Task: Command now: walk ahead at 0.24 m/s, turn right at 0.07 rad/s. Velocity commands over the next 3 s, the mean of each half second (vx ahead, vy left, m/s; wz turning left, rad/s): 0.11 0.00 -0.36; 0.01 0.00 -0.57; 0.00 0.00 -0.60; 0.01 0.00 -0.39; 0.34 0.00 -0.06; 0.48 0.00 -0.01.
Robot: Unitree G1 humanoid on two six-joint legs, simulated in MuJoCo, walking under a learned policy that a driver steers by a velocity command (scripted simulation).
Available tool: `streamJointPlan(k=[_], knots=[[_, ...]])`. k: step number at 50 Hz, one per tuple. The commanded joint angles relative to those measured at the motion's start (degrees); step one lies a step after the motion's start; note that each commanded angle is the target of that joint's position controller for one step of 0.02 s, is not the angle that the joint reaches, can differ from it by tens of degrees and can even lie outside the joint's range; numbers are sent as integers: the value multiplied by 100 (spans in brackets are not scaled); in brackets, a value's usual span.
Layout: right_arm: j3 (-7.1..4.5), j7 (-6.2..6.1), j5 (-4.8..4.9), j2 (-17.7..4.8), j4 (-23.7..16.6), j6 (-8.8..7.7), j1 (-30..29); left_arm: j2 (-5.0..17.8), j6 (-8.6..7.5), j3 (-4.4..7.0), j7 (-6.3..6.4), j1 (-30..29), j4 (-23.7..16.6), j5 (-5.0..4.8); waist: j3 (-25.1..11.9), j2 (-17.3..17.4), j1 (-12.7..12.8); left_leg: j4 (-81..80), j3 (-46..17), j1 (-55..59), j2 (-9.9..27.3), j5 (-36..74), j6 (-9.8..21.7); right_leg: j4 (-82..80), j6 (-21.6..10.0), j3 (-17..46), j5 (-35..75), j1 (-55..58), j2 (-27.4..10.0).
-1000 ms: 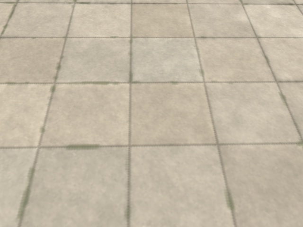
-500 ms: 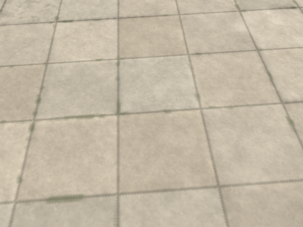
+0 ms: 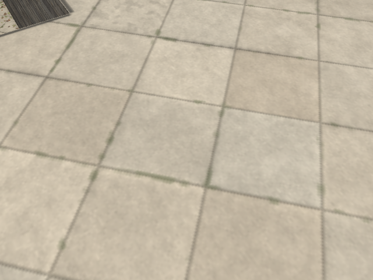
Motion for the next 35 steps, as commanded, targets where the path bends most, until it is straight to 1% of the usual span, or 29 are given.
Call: streamJointPlan(k=[1, 2, 3, 4, 5, 6, 7, 8, 10, 13, 16, 20, 21, 22, 23, 24, 25, 26, 27, 28, 29, 30, 31, 32, 33, 35], knots=[[-365, -181, -206, -1691, 262, -33, 2065, 78, -136, -132, -103, 753, -255, 54, -2808, 1268, -534, 155, -2918, 5339, 2625, 5860, 1887, 4558, 43, 1264, -1674, -3171, 535], [-307, -162, -105, -1342, 159, -1, 2095, 696, -147, 62, -88, 453, -107, -141, -3081, 516, -851, -134, -2538, 4753, 2311, 5147, 1688, 4787, 26, 2162, -1598, -3057, 360], [-258, -170, -20, -1181, 100, -19, 1515, 746, -117, 112, -53, -146, -341, -266, -2132, 571, -708, -370, -1751, 4089, 2033, 4246, 1386, 4647, -8, 1920, -1307, -3604, 110], [-186, -178, 27, -928, 74, -42, 1038, 601, -49, 101, 27, -354, -344, -207, -1480, 219, -499, -672, -1354, 3220, 1738, 3289, 1094, 4293, 9, 1757, -896, -3659, -124], [-129, -187, 22, -701, 63, -59, 732, 591, 66, 153, 97, -357, -291, -112, -1077, 235, -332, -981, -1021, 2417, 1584, 2627, 939, 4087, 43, 1681, -539, -3400, -249], [-115, -190, -58, -635, 74, -59, 521, 496, 208, 162, 121, -139, -247, -85, -934, 369, -119, -1240, -712, 1735, 1472, 2225, 860, 4039, 64, 1634, -246, -2896, -301], [-124, -199, -138, -663, 56, -58, 375, 418, 306, 174, 142, -25, -251, -65, -866, 418, -22, -1427, -542, 1346, 1452, 1930, 899, 4066, 80, 1530, -33, -2663, -238], [-135, -225, -172, -727, 47, -59, 284, 393, 373, 192, 169, 29, -294, -57, -802, 441, 48, -1569, -398, 1153, 1473, 1688, 967, 4017, 97, 1482, 94, -2641, -222], [-156, -316, -168, -826, 71, -36, 223, 465, 459, 238, 215, -133, -467, -27, -682, 489, 59, -1772, -224, 1100, 1542, 1082, 1012, 3716, 113, 1486, 385, -2889, -273], [-185, -472, -105, -918, 135, 50, 242, 552, 516, 265, 182, -545, -748, 13, -642, 513, -55, -1918, -53, 1379, 1609, 122, 944, 3046, 109, 1461, 870, -3128, -387], [-223, -561, -68, -1046, 163, 154, 185, 539, 540, 254, 94, -872, -975, 16, -597, 513, -138, -1924, 135, 1552, 1689, -179, 874, 2435, 79, 1275, 957, -3018, -351], [-277, -555, 25, -1197, 202, 297, 224, 613, 579, 281, -34, -1107, -1228, 4, -592, 536, -205, -1552, 232, 1978, 1875, -12, 731, 1741, -63, 1008, 626, -2824, -200], [-293, -549, 64, -1240, 199, 327, 195, 614, 585, 284, -72, -1091, -1277, 1, -597, 571, -172, -1393, 244, 2077, 1909, 96, 651, 1483, -130, 951, 603, -2720, -159], [-303, -547, 116, -1267, 189, 360, 116, 598, 586, 288, -110, -987, -1288, 6, -618, 566, -73, -1162, 312, 2118, 1889, 188, 523, 1062, -218, 851, 785, -2493, -86], [-303, -543, 176, -1246, 201, 394, 79, 593, 578, 301, -136, -795, -1250, 24, -659, 514, 50, -829, 429, 2070, 1792, 161, 329, 478, -344, 711, 1211, -2114, 55], [-287, -522, 194, -1100, 329, 428, 380, 743, 558, 364, -117, -600, -1199, 68, -686, 224, 73, -249, 611, 1897, 1522, -219, -8, -127, -551, 877, 1835, -1650, 167], [-242, -482, 51, -864, 309, 451, 514, 1312, 521, 519, -38, -435, -1226, 90, -626, -992, -36, 1213, 1119, 977, 915, -1253, -506, -654, -935, 2195, 3718, -1014, -649], [-176, -472, -119, -645, -55, 418, 89, 1893, 477, 586, 15, -398, -1367, 169, -533, -2147, -136, 2731, 922, -909, -50, -3789, -994, -634, -2015, 4085, 5489, -295, -1817], [-203, -461, -54, -788, -184, 383, -321, 1696, 330, 532, -59, -181, -1369, 285, -1108, -1407, 174, 3695, -164, -1100, -170, -3982, -919, -733, -2438, 4251, 5166, -303, -1914], [-243, -450, 95, -895, -183, 372, -358, 1587, 207, 497, -76, -444, -1429, 249, -1017, -1085, 17, 3911, -413, -1315, -89, -3480, -791, -745, -2162, 3726, 4837, -266, -1599], [-270, -482, 120, -932, -67, 361, -226, 1471, 161, 483, -35, -817, -1519, 124, -924, -819, -157, 3799, -525, -1395, 18, -2918, -724, -674, -1778, 3313, 4455, -338, -1291], [-310, -528, 61, -1056, 4, 360, -199, 1247, 177, 415, 12, -1073, -1599, 14, -892, -722, -224, 3631, -591, -1369, 90, -2590, -712, -663, -1556, 3147, 4270, -451, -1177], [-336, -538, 24, -1096, 20, 359, -167, 1127, 213, 369, 55, -1177, -1642, -12, -927, -716, -300, 3573, -606, -1113, 72, -2364, -717, -679, -1492, 3015, 4295, -663, -1076], [-335, -531, 22, -1048, 27, 351, -128, 1109, 237, 352, 84, -1135, -1670, 23, -1011, -709, -318, 3552, -588, -944, -13, -2163, -723, -693, -1496, 2979, 4348, -728, -1013], [-323, -525, 42, -974, 28, 341, -98, 1128, 244, 353, 108, -1062, -1676, 36, -1060, -682, -310, 3387, -600, -899, -60, -2014, -730, -702, -1506, 2968, 4319, -670, -972], [-289, -531, 73, -863, 3, 328, -172, 1200, 255, 369, 143, -943, -1678, 21, -1008, -689, -247, 2795, -639, -908, -124, -1852, -764, -724, -1481, 3032, 4052, -562, -912]])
